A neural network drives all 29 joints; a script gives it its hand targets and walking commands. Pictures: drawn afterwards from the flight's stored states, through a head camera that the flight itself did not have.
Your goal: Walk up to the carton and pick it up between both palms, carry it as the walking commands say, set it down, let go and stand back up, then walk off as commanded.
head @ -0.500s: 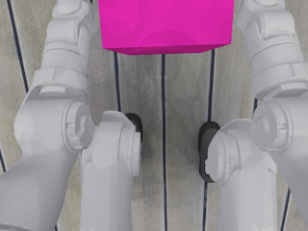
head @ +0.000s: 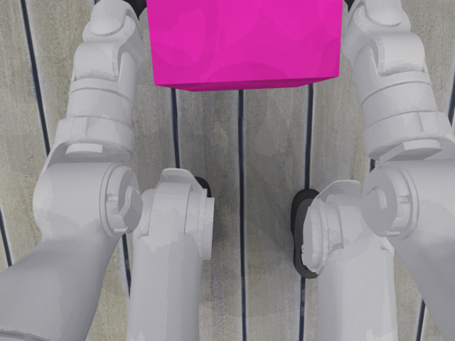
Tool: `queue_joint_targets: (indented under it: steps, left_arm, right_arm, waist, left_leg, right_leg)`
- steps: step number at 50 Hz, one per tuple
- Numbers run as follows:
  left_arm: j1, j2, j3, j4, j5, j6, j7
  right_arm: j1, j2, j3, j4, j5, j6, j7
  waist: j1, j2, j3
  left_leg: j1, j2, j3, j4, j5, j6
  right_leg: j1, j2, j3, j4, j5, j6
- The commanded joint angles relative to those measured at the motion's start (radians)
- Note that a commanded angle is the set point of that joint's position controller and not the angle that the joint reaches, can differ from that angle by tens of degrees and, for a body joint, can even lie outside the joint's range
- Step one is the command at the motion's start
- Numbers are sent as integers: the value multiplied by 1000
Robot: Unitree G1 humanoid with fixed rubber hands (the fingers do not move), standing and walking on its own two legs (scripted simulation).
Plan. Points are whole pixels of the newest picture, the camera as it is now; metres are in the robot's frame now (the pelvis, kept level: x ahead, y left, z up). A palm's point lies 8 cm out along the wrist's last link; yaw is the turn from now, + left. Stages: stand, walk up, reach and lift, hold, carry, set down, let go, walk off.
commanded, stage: reach and lift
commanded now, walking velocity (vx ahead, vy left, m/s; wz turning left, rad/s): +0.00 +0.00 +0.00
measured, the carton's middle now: (242, 16) +0.54 +0.05 -0.23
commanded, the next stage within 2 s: none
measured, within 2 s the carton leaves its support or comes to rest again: neither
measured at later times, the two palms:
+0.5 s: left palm out of the picture +0.53 +0.21 -0.09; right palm out of the picture +0.56 -0.09 -0.08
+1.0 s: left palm out of the picture +0.51 +0.20 -0.01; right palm out of the picture +0.54 -0.09 -0.01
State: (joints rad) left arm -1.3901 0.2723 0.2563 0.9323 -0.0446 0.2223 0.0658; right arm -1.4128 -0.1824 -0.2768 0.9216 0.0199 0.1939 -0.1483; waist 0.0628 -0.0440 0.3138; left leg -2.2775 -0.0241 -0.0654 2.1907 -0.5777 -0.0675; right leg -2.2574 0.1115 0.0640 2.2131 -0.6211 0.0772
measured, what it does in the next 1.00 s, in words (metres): rises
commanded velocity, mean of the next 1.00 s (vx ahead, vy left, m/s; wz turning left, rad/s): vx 0.00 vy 0.00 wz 0.00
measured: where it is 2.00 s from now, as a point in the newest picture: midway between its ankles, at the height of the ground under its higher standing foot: (249, 240)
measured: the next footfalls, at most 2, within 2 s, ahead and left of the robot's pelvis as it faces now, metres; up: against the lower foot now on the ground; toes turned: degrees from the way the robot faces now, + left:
none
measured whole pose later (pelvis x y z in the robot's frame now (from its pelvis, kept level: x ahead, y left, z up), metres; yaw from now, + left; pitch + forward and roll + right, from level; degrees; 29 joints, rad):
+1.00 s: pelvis +0.00 +0.00 +0.09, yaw +1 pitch +46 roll -1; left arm -1.21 0.11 0.45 0.72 0.19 0.37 0.03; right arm -1.23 -0.03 -0.47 0.72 -0.17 0.33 -0.09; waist 0.04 -0.04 -0.02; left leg -2.17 -0.09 -0.10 1.86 -0.50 -0.08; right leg -2.14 0.12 0.08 1.88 -0.55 0.08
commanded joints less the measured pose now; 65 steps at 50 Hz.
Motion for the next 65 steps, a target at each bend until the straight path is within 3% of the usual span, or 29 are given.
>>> queue_joint_targets:
  steps: [1,9,22,37,53,65]
  left_arm:
    - [-652,-917,-349,-211,-81,-22,-285]
    - [-629,-979,-300,-182,-13,29,-298]
    - [-593,-1061,-310,-232,29,80,-297]
    - [-532,-1117,-346,-287,36,100,-289]
    - [-464,-1156,-265,-223,101,127,-299]
    - [-428,-1209,-270,-228,110,147,-299]
  right_arm:
    - [-603,965,379,-116,72,11,262]
    - [-577,994,309,-90,10,55,276]
    - [-544,1044,295,-129,-23,101,301]
    - [-484,1117,341,-186,-24,122,301]
    - [-411,1152,272,-138,-86,149,313]
    - [-373,1190,278,-146,-93,164,327]
  waist:
    - [69,-25,-1339]
    - [45,5,-1309]
    - [21,49,-1420]
    - [19,31,-1562]
    - [11,23,-1452]
    - [0,35,-1508]
  left_leg:
    - [666,-71,183,-160,425,33]
    - [653,-78,185,-223,338,34]
    - [737,-99,180,-303,387,21]
    - [811,-114,177,-376,463,15]
    - [797,-127,175,-513,346,20]
    - [896,-136,169,-587,356,17]
  right_leg:
    - [596,55,-162,-181,371,-41]
    - [525,56,-176,-239,277,-48]
    - [522,62,-187,-312,305,-51]
    - [628,76,-176,-392,387,-40]
    - [649,77,-161,-541,293,-40]
    - [710,80,-162,-618,292,-39]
